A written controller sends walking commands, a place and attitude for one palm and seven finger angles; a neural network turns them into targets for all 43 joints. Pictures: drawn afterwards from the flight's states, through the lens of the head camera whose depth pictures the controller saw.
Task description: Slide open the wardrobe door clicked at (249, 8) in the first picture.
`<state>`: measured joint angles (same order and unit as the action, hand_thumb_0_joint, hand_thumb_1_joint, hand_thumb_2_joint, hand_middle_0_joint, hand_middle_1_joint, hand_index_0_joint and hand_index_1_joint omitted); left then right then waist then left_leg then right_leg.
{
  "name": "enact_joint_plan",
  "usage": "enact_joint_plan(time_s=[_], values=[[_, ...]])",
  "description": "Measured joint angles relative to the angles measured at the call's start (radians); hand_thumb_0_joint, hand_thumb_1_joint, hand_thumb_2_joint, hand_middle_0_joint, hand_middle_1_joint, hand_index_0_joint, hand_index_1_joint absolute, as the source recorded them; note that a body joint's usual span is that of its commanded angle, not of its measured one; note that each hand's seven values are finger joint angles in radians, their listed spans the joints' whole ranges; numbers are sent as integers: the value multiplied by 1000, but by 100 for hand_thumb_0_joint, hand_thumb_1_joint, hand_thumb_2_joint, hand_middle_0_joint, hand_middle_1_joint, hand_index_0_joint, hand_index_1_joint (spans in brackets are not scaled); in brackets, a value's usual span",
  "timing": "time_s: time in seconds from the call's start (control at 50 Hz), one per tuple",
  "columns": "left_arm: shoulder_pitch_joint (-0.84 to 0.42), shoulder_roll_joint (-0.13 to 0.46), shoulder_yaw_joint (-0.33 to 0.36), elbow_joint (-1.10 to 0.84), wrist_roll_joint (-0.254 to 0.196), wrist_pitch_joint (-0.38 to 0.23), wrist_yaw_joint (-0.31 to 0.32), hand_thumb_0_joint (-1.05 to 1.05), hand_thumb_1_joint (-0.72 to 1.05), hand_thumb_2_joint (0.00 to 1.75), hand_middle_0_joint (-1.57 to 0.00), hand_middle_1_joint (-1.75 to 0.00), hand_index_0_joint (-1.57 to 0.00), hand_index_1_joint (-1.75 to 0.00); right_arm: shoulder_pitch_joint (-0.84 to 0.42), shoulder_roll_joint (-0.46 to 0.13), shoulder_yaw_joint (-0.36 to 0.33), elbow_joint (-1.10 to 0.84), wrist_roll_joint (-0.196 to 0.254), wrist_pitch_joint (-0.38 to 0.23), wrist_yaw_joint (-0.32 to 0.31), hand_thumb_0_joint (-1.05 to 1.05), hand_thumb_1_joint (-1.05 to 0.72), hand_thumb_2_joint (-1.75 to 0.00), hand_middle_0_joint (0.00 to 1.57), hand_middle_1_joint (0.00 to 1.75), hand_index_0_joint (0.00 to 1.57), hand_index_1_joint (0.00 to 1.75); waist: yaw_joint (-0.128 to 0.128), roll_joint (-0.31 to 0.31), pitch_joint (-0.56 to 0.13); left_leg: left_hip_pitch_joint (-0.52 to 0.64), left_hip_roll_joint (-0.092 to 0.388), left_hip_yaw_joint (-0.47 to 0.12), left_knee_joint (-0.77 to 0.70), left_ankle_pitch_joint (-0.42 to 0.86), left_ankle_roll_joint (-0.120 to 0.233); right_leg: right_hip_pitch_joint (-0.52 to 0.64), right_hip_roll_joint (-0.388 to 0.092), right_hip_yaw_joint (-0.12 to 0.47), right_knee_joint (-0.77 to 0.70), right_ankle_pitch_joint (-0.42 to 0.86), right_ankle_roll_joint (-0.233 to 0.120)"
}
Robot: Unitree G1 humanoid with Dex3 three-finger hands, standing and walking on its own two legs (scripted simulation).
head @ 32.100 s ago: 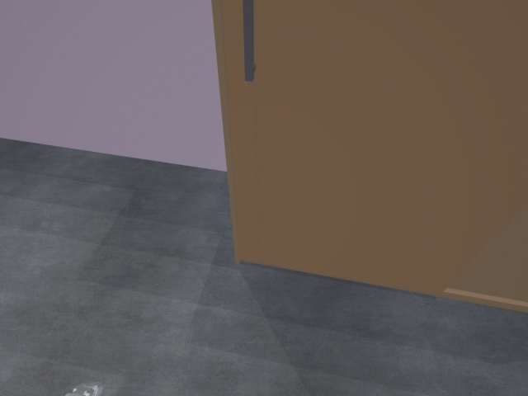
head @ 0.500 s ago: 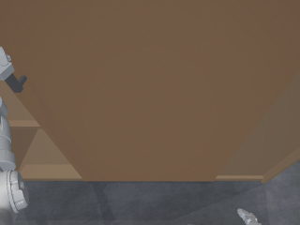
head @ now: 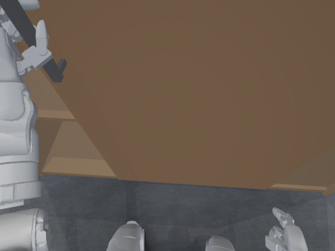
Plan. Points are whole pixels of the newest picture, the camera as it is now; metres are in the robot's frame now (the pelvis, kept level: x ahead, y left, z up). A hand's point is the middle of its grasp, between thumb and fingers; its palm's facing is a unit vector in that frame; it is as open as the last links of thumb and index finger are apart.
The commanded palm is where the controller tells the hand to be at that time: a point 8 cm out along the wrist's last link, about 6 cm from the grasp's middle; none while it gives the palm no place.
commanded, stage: stop walking and hold the door there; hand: left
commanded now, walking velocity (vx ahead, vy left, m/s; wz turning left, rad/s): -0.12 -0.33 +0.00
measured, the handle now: (33, 26) +0.43 +0.26 +0.26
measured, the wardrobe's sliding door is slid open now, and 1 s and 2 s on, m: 0.47 0.47 0.47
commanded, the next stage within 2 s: loosen the grip on the handle in 0.78 s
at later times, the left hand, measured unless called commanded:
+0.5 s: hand (43, 49) +0.39 +0.24 +0.25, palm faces +0.30 -0.94 -0.16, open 6.0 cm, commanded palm +0.36 +0.25 +0.22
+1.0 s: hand (31, 44) +0.39 +0.25 +0.26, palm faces +0.26 -0.96 -0.09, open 6.9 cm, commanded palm +0.35 +0.27 +0.23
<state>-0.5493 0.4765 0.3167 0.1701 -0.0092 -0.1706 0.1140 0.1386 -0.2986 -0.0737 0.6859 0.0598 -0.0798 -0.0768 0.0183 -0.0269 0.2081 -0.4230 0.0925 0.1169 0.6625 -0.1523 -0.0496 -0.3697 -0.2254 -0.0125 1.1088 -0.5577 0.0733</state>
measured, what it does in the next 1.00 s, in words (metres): steps on the spot: right foot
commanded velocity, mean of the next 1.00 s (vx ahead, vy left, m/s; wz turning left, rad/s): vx -0.01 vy -0.03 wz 0.00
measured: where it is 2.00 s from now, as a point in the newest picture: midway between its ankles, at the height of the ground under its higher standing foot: outside the picture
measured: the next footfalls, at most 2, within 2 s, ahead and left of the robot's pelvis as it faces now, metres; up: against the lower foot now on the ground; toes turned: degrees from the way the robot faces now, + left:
right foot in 0.16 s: +0.03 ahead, -0.09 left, +0.00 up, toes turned -2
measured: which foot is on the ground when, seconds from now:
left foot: down 0.00-1.00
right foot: up 0.00-0.14, down 0.16-1.00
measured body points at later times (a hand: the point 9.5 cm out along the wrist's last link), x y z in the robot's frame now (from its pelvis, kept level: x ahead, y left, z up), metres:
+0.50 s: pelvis +0.01 +0.04 +0.03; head +0.06 +0.05 +0.47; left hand +0.37 +0.29 +0.25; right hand +0.20 -0.18 -0.07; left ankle +0.03 +0.15 -0.71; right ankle +0.00 -0.08 -0.69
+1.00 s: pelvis -0.02 +0.03 +0.03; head -0.01 +0.03 +0.48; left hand +0.37 +0.30 +0.26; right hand +0.13 -0.21 -0.07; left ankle +0.03 +0.16 -0.71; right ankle -0.01 -0.08 -0.71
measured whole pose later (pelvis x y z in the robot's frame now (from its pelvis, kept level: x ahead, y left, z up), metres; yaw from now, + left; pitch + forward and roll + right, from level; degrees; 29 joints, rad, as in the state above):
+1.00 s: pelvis -0.02 +0.03 +0.03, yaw +1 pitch +1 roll +0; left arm -0.67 0.33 0.27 0.44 -0.07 -0.05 -0.01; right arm 0.23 -0.23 -0.03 0.72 0.01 -0.13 -0.03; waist 0.03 0.00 0.01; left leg -0.34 0.05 0.09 0.49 -0.16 -0.01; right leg -0.28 -0.02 -0.05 0.53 -0.27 -0.01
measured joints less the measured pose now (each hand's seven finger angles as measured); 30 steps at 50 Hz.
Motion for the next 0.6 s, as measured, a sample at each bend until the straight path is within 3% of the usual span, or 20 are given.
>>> enact_joint_plan(time_s=[0.06,0.16,0.2,0.24,0.3,0.32,0.36,0.44,0.5,0.6], values=[[-22,-21,-34,-32,7,39,3,-18,66,78,-49,-156,-32,-128,-21,65,30,-7,6,-14,-1,1,-90,-90,20,30,20,30,4,5,17,-3,-5,-14,20,-58,23,-59,98,5,52,3,-15],[-48,-54,-68,-36,-30,99,4,-14,70,77,-45,-156,-30,-128,-24,143,120,-39,-8,-28,10,1,-90,-90,20,30,20,30,37,18,18,8,-8,-16,11,-49,16,31,197,-53,-316,120,-43],[-39,-79,-59,-29,-37,100,9,-13,71,77,-44,-155,-29,-129,-36,144,142,-39,-15,-25,20,1,-90,-90,20,30,20,30,31,67,26,10,10,-34,24,-62,17,58,222,-72,-361,170,-100],[-14,-93,-60,-33,-43,95,9,-13,71,77,-44,-154,-30,-130,-38,148,154,-29,-18,-21,29,1,-90,-90,20,30,21,30,21,71,13,-2,-18,-61,85,-170,17,70,215,-74,-390,187,-120],[15,-119,-82,-55,-37,92,5,-12,70,77,-43,-155,-32,-132,-22,140,163,-18,-25,-27,26,1,-90,-90,20,30,21,30,22,41,-12,27,-65,-70,107,-266,19,90,189,-63,-450,214,-111],[23,-128,-92,-65,-34,93,5,-11,70,77,-44,-155,-32,-132,-14,133,163,-19,-28,-27,21,1,-90,-90,21,30,21,30,20,32,-23,58,-71,-62,47,-234,21,95,182,-63,-466,222,-103],[36,-144,-117,-85,-25,101,10,-11,70,77,-43,-155,-33,-132,2,109,154,-28,-32,-23,15,1,-90,-90,21,30,21,30,14,36,-53,128,-58,-46,-93,-38,38,94,184,-72,-473,223,-87],[39,-161,-164,-92,-12,112,20,-10,71,76,-40,-155,-31,-127,-3,84,115,-38,-27,5,22,1,-90,-90,20,30,21,30,36,18,-63,151,-60,-20,-109,-95,59,104,187,-33,-474,197,-59],[46,-167,-170,-93,-23,119,22,-9,72,76,-38,-154,-29,-127,-11,71,103,-59,-29,9,31,1,-90,-90,20,30,20,30,35,34,-65,158,-46,-20,-134,-87,62,109,204,-26,-455,168,-56],[40,-156,-153,-80,-39,125,27,-8,75,78,-38,-151,-24,-128,-17,80,110,-86,-26,17,34,1,-90,-90,20,30,20,30,36,28,-73,141,-29,-11,-121,-85,48,169,208,-30,-586,271,-61]])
